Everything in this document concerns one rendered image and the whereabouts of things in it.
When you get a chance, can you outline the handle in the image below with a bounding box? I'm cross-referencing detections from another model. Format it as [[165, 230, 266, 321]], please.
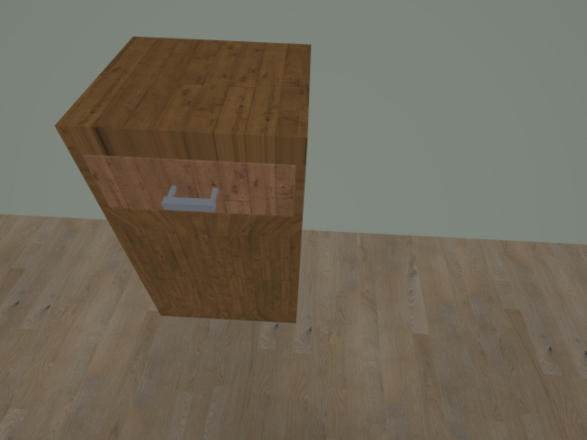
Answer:
[[161, 186, 218, 213]]

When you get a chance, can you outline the drawer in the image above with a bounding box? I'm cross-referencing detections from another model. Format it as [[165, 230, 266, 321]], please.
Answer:
[[83, 155, 296, 216]]

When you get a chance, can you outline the cabinet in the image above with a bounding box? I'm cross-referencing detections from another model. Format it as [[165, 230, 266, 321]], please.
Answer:
[[55, 37, 311, 323]]

